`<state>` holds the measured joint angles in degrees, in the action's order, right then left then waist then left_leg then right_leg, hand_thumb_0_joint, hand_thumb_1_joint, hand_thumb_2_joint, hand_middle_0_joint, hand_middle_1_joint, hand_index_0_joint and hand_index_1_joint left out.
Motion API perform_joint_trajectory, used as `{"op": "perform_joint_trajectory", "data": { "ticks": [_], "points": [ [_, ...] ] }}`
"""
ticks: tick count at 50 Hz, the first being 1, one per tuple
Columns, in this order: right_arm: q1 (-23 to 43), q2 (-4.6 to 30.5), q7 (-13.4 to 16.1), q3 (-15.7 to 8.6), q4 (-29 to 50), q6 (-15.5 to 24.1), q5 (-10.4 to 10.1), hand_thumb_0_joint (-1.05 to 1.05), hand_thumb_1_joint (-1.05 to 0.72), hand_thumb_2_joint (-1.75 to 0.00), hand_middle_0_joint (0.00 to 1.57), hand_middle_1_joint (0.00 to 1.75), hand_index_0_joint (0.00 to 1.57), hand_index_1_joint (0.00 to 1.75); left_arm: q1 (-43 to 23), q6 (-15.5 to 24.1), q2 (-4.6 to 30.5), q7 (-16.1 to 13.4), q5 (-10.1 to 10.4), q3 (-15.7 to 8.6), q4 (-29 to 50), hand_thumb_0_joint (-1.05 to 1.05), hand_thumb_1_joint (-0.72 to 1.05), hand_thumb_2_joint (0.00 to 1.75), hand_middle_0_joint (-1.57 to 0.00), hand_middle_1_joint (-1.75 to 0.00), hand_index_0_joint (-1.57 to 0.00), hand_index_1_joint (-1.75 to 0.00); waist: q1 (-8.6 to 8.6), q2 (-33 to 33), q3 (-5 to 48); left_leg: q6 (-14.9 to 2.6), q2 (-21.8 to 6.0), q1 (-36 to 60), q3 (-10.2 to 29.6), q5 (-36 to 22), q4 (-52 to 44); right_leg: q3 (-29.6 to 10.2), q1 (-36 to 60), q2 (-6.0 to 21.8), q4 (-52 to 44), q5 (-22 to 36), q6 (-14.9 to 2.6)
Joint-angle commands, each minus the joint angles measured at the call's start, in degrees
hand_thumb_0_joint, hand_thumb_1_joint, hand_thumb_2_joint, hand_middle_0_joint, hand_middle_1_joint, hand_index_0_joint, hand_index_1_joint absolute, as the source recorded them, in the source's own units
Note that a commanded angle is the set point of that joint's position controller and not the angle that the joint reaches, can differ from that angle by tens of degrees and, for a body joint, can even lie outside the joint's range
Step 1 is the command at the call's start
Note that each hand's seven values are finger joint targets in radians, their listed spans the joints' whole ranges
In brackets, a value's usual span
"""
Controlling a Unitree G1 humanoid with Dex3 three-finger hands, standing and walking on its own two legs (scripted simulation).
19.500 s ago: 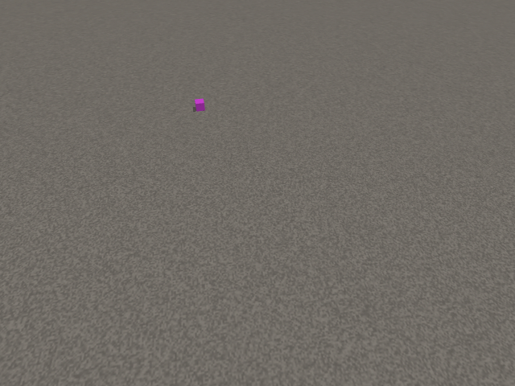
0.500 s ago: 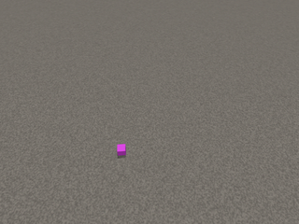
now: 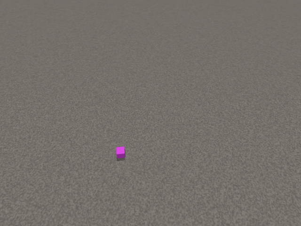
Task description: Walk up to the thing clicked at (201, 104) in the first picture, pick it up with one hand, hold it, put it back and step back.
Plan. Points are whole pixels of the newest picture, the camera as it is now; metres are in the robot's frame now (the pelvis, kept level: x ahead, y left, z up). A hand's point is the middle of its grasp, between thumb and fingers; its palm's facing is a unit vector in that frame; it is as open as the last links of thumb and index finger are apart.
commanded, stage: stand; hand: left
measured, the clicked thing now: (120, 152) +0.76 +0.23 -0.75
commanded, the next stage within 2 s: walk up in 0.70 s
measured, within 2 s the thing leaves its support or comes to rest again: neither
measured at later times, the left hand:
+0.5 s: hand out of the picture +0.06 +0.25 -0.16, palm faces -0.05 -0.94 -0.35, open 7.4 cm
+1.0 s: hand out of the picture +0.05 +0.33 -0.17, palm faces +0.01 -0.93 -0.38, open 7.4 cm
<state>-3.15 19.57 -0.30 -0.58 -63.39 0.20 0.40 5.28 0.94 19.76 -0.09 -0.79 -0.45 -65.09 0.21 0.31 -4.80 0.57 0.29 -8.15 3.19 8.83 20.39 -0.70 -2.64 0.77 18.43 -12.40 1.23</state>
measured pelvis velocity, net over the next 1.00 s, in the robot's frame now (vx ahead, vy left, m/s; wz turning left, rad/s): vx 0.05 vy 0.04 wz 0.02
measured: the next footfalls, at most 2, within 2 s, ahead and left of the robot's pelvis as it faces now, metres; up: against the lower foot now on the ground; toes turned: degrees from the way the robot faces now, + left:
right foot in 1.42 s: +0.31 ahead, -0.09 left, +0.00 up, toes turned -1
left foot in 1.76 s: +0.39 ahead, +0.17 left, +0.00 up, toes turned +1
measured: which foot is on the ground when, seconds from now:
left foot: down 0.00-1.00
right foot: down 0.00-1.00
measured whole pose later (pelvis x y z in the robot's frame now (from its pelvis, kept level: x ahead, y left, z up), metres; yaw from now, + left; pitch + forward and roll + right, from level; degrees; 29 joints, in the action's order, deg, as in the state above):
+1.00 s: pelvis +0.05 +0.04 -0.02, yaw +1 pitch -3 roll -1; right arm -11.9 24.0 -3.9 -6.0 -56.5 2.0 2.7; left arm 17.5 1.9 24.4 2.0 -2.2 -4.5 -57.6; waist 1.2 -0.6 -5.1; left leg -0.5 -1.8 -18.0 -1.2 10.8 32.5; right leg -0.4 -3.8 3.9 30.8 -22.5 0.3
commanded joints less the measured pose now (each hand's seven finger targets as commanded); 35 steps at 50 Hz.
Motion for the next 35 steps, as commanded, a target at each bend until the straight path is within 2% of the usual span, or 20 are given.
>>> {"op": "perform_joint_trajectory", "data": {
  "ticks": [1, 5, 8, 10, 13, 18, 19, 22, 25, 30, 34, 35],
  "points": [
    [1.98, 12.41, 0.35, -2.34, 2.92, 1.52, -0.01, 0.0, -0.9, -0.9, 0.2, 0.3, 0.2, 0.3, -2.23, 1.03, 12.66, -0.34, 0.14, -2.06, 3.49, 0.0, 0.9, 0.9, -0.2, -0.3, -0.2, -0.3, -0.23, 0.76, 5.71, -1.52, -6.47, 1.78, 4.67, -2.72, -4.5, -4.35, -2.35, 6.21, -3.94, 2.81, -2.16],
    [1.67, 12.34, 0.31, -2.28, 2.6, 1.71, 0.09, 0.0, -0.9, -0.9, 0.2, 0.3, 0.2, 0.3, -1.82, 1.08, 12.61, -0.27, 0.1, -2.06, 3.27, 0.0, 0.9, 0.9, -0.2, -0.3, -0.2, -0.3, -0.13, -0.13, 5.18, -1.61, -6.58, 1.4, 4.95, -2.53, -4.87, -4.29, -3.33, 6.08, -3.95, 2.32, -2.13],
    [1.16, 12.62, 0.38, -2.28, 2.24, 1.94, 0.18, 0.0, -0.9, -0.9, 0.2, 0.3, 0.2, 0.3, -1.89, 1.18, 12.69, -0.2, 0.35, -2.04, 3.42, 0.0, 0.9, 0.9, -0.2, -0.3, -0.2, -0.3, 0.0, 0.2, 6.05, -1.59, -6.87, 1.83, 4.77, -6.71, -4.26, -4.7, -2.6, 6.41, -3.43, 4.33, -2.21],
    [0.53, 12.62, 0.44, -2.26, 1.92, 1.97, 0.08, 0.0, -0.9, -0.9, 0.2, 0.3, 0.2, 0.3, -1.4, 1.11, 12.66, -0.18, 0.31, -1.95, 3.5, 0.0, 0.9, 0.9, -0.2, -0.3, -0.2, -0.3, 0.0, 0.12, 6.18, -1.53, -6.87, 2.05, 4.79, -6.85, -4.29, -4.65, -2.85, 6.2, -3.47, 3.96, -2.21],
    [-0.15, 12.57, 0.38, -2.09, 1.66, 1.72, 0.13, 0.0, -0.9, -0.9, 0.2, 0.3, 0.2, 0.3, -1.14, 0.92, 12.64, -0.1, 0.3, -1.87, 3.23, 0.0, 0.9, 0.9, -0.2, -0.3, -0.2, -0.3, -0.29, -0.17, 3.65, -1.53, -6.46, -0.07, 5.1, 0.04, -5.54, -4.62, -4.37, 5.89, -4.01, 0.08, -2.2],
    [-1.17, 12.82, 0.22, -2.11, 1.5, 1.63, 0.11, 0.0, -0.9, -0.9, 0.2, 0.3, 0.2, 0.3, -1.17, 1.05, 12.99, -0.06, 0.23, -1.86, 3.64, 0.0, 0.9, 0.9, -0.2, -0.3, -0.2, -0.3, -0.68, -0.85, 4.3, -1.61, -6.63, 0.63, 5.15, 0.35, -5.17, -5.14, -5.37, 6.18, -4.14, -1.42, -2.44],
    [-0.74, 12.93, 0.25, -2.14, 1.59, 1.63, 0.16, 0.0, -0.9, -0.9, 0.2, 0.3, 0.2, 0.3, -1.03, 1.04, 12.96, -0.08, 0.25, -1.9, 3.8, 0.0, 0.9, 0.9, -0.2, -0.3, -0.2, -0.3, -0.42, -0.23, 4.48, -1.61, -6.5, 0.77, 5.04, -0.6, -4.78, -5.13, -5.2, 6.1, -4.02, -0.08, -2.43],
    [-1.18, 13.0, 0.24, -2.08, 1.28, 1.58, 0.23, 0.0, -0.9, -0.9, 0.2, 0.3, 0.2, 0.3, -0.74, 0.96, 12.78, -0.06, 0.29, -1.76, 3.83, 0.0, 0.9, 0.9, -0.2, -0.3, -0.2, -0.3, -0.31, -0.12, 3.25, -1.45, -6.41, -0.81, 5.3, 0.98, -5.23, -5.11, -5.53, 5.85, -4.28, -1.96, -2.37],
    [-1.49, 12.89, 0.26, -2.0, 1.42, 1.73, 0.15, 0.0, -0.9, -0.9, 0.2, 0.3, 0.2, 0.3, -0.24, 1.07, 13.04, -0.07, 0.33, -1.71, 4.11, 0.0, 0.9, 0.9, -0.2, -0.3, -0.2, -0.3, -0.37, -0.26, 5.68, -1.62, -6.68, 1.11, 4.9, -3.41, -4.17, -5.22, -4.22, 6.23, -3.58, 2.28, -2.49],
    [-1.19, 13.22, 0.39, -1.89, 1.33, 1.68, 0.06, 0.0, -0.9, -0.9, 0.2, 0.3, 0.2, 0.3, -0.1, 0.98, 12.66, -0.19, 0.32, -1.42, 4.27, 0.0, 0.9, 0.9, -0.2, -0.3, -0.2, -0.3, -0.37, -0.04, 5.09, -1.59, -6.77, 1.13, 4.84, -4.65, -3.91, -5.02, -5.0, 6.0, -3.5, 2.79, -2.38],
    [-1.89, 12.78, 0.44, -1.65, 1.25, 1.71, -0.07, 0.0, -0.9, -0.9, 0.2, 0.3, 0.2, 0.3, 0.0, 1.0, 13.26, -0.22, 0.45, -1.58, 4.24, 0.0, 0.9, 0.9, -0.2, -0.3, -0.2, -0.3, -0.59, -0.51, 6.4, -1.6, -6.83, 2.12, 4.27, -7.52, -3.35, -5.2, -3.69, 6.28, -3.0, 5.7, -2.42],
    [-4.89, 16.57, -1.03, -4.7, 3.99, 1.89, 0.83, 0.0, -0.9, -0.9, 0.2, 0.3, 0.2, 0.3, 4.42, 1.66, 16.66, 0.62, -0.12, -4.72, 6.05, 0.0, 0.9, 0.9, -0.2, -0.3, -0.2, -0.3, -0.05, 0.83, 11.23, -5.27, -4.11, 1.57, 4.1, 19.81, 0.38, -3.53, -0.84, 3.09, 0.1, -17.15, -4.84]
  ]
}}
